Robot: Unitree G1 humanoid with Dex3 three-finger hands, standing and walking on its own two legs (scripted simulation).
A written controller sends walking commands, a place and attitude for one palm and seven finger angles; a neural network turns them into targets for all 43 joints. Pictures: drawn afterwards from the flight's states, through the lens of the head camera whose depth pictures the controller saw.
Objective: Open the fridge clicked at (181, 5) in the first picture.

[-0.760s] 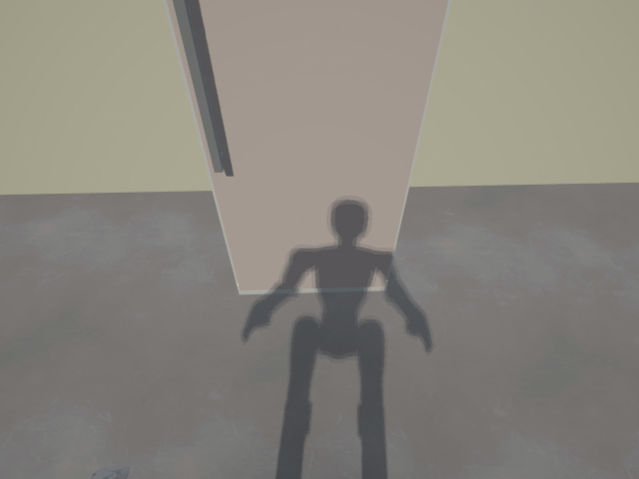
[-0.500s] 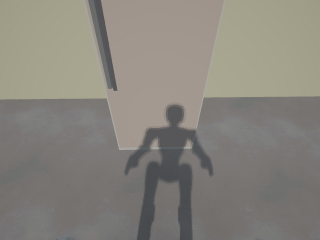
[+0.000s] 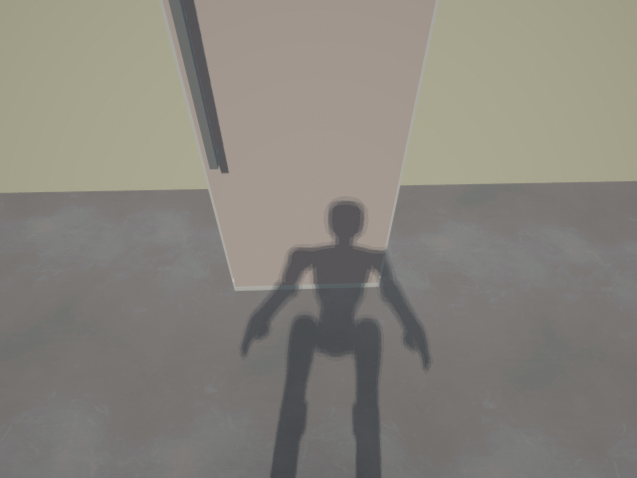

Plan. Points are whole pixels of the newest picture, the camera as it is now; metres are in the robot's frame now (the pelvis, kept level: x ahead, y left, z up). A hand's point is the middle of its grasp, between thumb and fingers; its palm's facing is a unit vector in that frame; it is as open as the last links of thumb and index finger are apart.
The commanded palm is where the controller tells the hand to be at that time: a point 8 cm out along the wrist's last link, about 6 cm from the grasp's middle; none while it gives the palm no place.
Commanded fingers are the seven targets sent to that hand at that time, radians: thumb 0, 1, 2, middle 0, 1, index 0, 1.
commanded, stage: stand and wait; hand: left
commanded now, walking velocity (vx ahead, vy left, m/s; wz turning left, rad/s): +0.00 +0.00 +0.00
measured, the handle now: (197, 79) +0.83 +0.31 +0.11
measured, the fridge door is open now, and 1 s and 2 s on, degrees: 0 0 0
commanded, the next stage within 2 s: look at it before walking up in 0.06 s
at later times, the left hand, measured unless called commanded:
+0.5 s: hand out of the picture +0.08 +0.24 -0.15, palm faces -0.03 -0.94 -0.33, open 7.4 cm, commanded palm none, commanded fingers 0.00 0.90 0.90 -0.20 -0.30 -0.20 -0.30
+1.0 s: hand out of the picture +0.06 +0.23 -0.17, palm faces +0.04 -0.96 -0.27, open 7.4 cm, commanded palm none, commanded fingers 0.00 0.90 0.90 -0.20 -0.30 -0.20 -0.30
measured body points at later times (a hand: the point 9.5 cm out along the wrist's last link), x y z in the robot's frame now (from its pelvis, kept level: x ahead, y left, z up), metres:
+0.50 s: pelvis +0.00 +0.00 +0.00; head +0.00 -0.01 +0.45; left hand +0.08 +0.29 -0.13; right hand +0.08 -0.30 -0.13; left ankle +0.01 +0.13 -0.74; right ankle +0.01 -0.12 -0.74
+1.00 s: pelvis +0.02 +0.00 +0.00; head +0.01 +0.01 +0.45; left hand +0.06 +0.28 -0.14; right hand +0.07 -0.27 -0.14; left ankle +0.01 +0.12 -0.73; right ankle +0.01 -0.12 -0.74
